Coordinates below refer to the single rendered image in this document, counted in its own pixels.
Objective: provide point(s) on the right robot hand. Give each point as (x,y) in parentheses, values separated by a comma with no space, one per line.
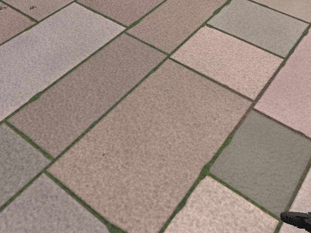
(300,220)

